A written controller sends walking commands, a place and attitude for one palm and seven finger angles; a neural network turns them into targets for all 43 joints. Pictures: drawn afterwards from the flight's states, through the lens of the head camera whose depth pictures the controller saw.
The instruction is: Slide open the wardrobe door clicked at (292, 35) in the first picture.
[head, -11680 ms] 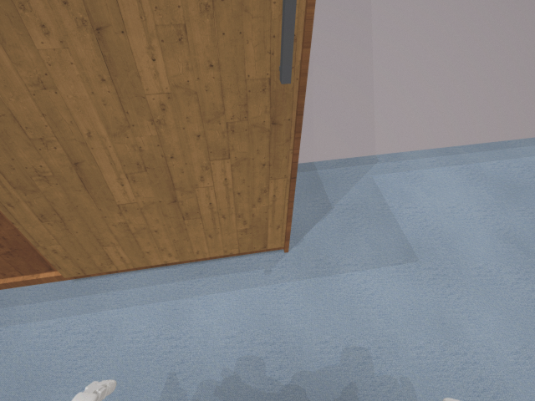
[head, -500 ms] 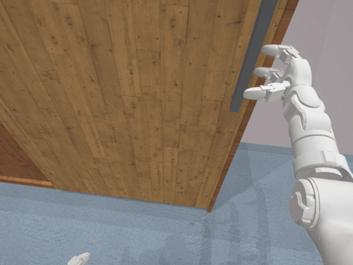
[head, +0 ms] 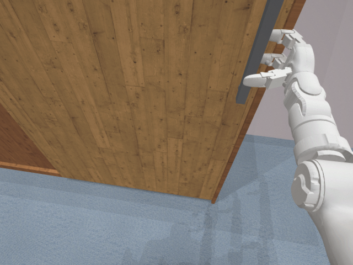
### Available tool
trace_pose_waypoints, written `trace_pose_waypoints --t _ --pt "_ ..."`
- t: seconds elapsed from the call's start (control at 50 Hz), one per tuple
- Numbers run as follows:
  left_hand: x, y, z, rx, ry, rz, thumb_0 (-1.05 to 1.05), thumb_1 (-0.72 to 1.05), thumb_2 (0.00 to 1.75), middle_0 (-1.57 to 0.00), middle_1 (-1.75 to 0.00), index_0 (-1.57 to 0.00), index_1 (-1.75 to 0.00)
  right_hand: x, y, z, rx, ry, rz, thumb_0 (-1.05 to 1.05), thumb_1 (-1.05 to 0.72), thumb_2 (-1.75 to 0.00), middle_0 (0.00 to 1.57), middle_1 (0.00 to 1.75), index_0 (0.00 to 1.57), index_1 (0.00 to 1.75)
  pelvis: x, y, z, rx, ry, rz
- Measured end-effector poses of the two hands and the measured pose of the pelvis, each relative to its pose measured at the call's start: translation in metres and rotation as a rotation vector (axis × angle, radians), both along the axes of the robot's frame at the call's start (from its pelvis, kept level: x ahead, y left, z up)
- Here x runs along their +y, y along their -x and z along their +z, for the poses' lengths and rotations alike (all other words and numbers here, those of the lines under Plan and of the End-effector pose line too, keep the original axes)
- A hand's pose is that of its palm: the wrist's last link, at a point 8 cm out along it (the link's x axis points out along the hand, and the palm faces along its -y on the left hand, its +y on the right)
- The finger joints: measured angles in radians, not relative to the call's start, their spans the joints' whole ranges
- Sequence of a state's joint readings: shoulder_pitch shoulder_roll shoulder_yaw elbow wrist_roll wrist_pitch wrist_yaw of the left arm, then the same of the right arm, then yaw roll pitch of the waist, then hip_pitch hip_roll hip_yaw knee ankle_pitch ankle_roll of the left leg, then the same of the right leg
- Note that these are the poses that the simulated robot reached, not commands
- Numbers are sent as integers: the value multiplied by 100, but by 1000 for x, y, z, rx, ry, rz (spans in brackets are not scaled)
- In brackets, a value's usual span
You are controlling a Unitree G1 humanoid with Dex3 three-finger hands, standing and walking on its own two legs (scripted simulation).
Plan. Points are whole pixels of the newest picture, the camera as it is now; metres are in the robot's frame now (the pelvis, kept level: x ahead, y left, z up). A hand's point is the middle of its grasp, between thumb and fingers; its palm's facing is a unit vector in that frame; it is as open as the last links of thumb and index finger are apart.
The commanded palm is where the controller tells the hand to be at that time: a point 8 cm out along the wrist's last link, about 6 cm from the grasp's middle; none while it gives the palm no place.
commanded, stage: slide the fingers in behind the handle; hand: right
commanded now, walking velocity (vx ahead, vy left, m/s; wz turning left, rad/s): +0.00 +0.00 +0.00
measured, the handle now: (257, 42) +0.54 -0.09 +0.24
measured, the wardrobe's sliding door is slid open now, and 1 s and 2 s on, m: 0.00 0.00 0.00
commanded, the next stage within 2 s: grip the handle and tug to test in 1.60 s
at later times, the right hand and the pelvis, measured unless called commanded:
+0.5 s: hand (254, 65) +0.50 -0.08 +0.21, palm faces -0.01 +1.00 +0.01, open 13.9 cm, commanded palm +0.47 -0.14 +0.22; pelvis +0.01 +0.00 +0.00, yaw +1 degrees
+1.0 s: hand (246, 63) +0.49 -0.07 +0.22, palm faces -0.02 +1.00 +0.01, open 14.0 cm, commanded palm +0.46 -0.12 +0.22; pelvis +0.02 +0.01 +0.00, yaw +0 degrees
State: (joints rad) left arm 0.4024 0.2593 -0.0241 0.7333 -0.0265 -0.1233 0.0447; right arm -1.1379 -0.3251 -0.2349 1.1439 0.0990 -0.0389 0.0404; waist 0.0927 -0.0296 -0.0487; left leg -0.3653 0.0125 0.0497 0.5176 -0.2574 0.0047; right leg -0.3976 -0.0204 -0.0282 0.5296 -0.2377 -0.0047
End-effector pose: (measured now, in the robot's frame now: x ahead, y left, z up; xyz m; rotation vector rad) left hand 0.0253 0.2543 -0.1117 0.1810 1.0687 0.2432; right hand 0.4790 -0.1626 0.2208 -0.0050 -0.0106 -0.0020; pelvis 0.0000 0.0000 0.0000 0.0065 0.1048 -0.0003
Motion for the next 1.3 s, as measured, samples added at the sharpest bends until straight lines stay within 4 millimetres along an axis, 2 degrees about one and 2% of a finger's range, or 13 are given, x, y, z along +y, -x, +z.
trace_pose_waypoints --t 0.12,0.22,0.36,0.64,0.78,1.02,1.3 --pt "-2 4 1 -5 0 8 1 90 90 -21 -30 -20 -30 0 1 -1 -6 -14 8 -1 50 -30 34 125 34 122 -2 1 0 2 0 8" --pt "-2 -1 2 -25 2 9 1 90 90 -21 -30 -20 -30 6 3 -3 -21 -2 27 -1 50 -30 33 123 32 121 -4 -1 0 -2 0 13" --pt "-3 -20 4 -68 4 5 1 90 90 -21 -30 -20 -30 22 2 -10 -6 -32 36 -1 50 -30 31 121 31 120 -4 -6 1 -8 2 20" --pt "-3 -63 5 -124 33 -31 1 90 90 -21 -30 -20 -30 28 7 2 -23 -9 21 -1 50 -30 31 121 31 120 4 -17 2 -26 6 14" --pt "3 -75 9 -133 21 -45 1 90 90 -21 -30 -20 -30 31 9 -5 22 -23 12 -1 50 -30 30 121 30 120 8 -18 3 -30 7 7" --pt "5 -70 7 -113 19 -35 1 90 90 -20 -30 -20 -30 43 9 -1 -2 -17 22 -1 50 -30 30 120 30 120 11 -17 4 -34 8 5" --pt "-1 -61 6 -100 32 -28 1 90 90 -20 -30 -20 -30 42 16 0 -3 -10 11 -1 50 -30 28 120 28 120 8 -15 5 -47 7 7"
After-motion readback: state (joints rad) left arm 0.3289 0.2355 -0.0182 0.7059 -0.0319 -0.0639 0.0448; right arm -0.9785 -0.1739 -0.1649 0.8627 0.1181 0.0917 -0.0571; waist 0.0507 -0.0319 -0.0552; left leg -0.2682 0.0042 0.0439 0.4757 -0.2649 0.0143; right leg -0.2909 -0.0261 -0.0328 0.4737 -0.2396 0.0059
